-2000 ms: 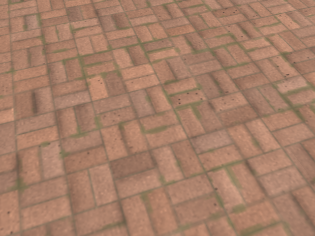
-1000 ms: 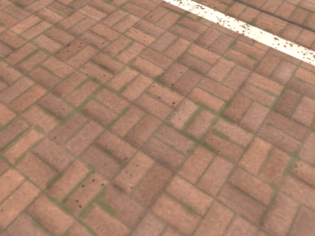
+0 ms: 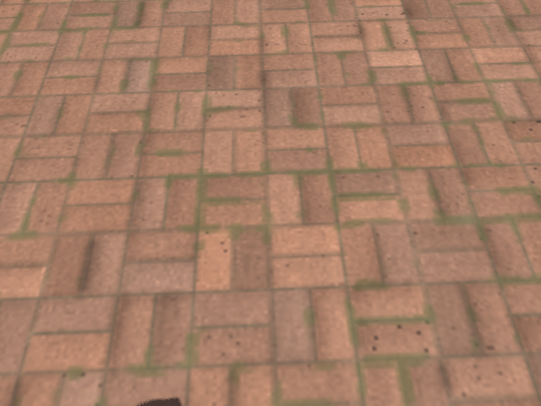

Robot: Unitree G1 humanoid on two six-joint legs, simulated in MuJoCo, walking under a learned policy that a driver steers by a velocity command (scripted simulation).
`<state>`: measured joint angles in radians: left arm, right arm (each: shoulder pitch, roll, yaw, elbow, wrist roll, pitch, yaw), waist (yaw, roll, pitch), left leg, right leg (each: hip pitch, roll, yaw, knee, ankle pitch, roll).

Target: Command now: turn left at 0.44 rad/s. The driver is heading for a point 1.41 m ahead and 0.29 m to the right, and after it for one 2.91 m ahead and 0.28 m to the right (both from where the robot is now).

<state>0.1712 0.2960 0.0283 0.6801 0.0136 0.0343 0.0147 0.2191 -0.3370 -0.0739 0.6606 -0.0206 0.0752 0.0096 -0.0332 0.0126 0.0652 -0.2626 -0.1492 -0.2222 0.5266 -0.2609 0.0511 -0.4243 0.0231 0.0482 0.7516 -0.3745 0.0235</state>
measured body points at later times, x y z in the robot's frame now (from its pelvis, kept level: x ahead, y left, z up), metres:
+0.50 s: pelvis +0.04 -0.01 +0.01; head +0.04 -0.01 +0.46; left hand +0.12 +0.26 -0.12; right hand +0.09 -0.28 -0.12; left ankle -0.04 +0.07 -0.74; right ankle +0.05 -0.11 -0.70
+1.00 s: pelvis +0.36 -0.07 +0.00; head +0.38 -0.07 +0.45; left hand +0.40 +0.21 -0.13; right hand +0.45 -0.33 -0.13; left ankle +0.29 +0.07 -0.64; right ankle +0.37 -0.15 -0.73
